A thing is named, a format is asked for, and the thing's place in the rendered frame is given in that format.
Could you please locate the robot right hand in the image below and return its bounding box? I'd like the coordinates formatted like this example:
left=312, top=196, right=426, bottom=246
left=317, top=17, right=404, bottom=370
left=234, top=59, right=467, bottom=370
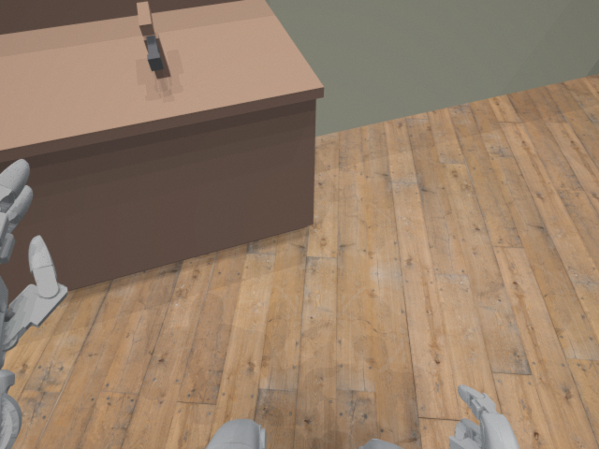
left=449, top=384, right=520, bottom=449

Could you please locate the tap lever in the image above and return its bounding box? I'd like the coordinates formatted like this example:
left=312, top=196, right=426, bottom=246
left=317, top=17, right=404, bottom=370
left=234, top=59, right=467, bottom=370
left=146, top=36, right=164, bottom=71

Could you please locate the robot left hand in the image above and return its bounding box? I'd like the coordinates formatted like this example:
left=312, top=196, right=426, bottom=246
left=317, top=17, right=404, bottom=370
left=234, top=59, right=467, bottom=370
left=0, top=159, right=67, bottom=369

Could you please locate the counter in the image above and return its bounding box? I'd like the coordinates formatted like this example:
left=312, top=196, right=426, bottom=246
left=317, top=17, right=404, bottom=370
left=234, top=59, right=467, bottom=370
left=0, top=0, right=324, bottom=307

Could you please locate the left robot forearm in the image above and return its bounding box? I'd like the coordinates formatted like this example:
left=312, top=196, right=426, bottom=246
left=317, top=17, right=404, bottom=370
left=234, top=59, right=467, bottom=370
left=0, top=369, right=22, bottom=449

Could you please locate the left robot thigh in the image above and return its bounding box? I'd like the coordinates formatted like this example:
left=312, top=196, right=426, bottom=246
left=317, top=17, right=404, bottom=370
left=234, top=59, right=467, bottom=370
left=206, top=419, right=267, bottom=449

